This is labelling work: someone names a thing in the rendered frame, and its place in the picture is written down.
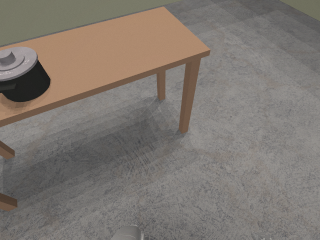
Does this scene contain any robot left thigh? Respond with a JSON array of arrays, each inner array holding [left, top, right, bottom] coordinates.
[[110, 225, 145, 240]]

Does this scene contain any lid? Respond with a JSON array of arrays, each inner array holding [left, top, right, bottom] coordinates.
[[0, 46, 38, 82]]

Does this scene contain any knob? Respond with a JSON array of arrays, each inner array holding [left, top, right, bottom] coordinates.
[[0, 49, 15, 64]]

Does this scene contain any pot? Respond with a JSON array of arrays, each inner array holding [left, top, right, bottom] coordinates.
[[0, 60, 51, 102]]

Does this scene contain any table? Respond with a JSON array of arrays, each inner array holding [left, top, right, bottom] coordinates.
[[0, 6, 211, 211]]

